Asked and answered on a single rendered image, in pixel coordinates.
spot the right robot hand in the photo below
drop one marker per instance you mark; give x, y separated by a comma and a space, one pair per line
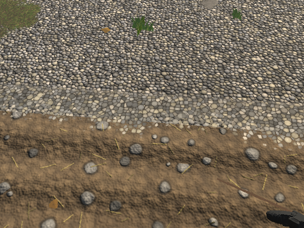
286, 218

